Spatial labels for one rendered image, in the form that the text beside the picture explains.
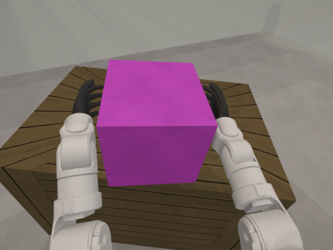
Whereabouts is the carton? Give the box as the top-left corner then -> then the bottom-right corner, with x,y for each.
96,60 -> 218,187

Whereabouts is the right robot hand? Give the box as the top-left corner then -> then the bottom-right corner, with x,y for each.
202,82 -> 229,119

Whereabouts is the robot left forearm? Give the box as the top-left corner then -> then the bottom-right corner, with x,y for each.
49,113 -> 103,250

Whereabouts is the left robot hand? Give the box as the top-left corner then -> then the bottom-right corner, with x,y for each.
72,79 -> 104,118

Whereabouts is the right robot upper arm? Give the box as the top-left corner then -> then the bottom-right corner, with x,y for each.
238,209 -> 318,250

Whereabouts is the pedestal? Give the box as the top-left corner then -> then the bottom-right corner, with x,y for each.
0,66 -> 297,250

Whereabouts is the robot right forearm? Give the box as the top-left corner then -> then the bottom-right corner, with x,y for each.
211,117 -> 303,246

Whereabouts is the left robot upper arm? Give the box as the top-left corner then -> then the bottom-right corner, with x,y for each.
50,220 -> 112,250

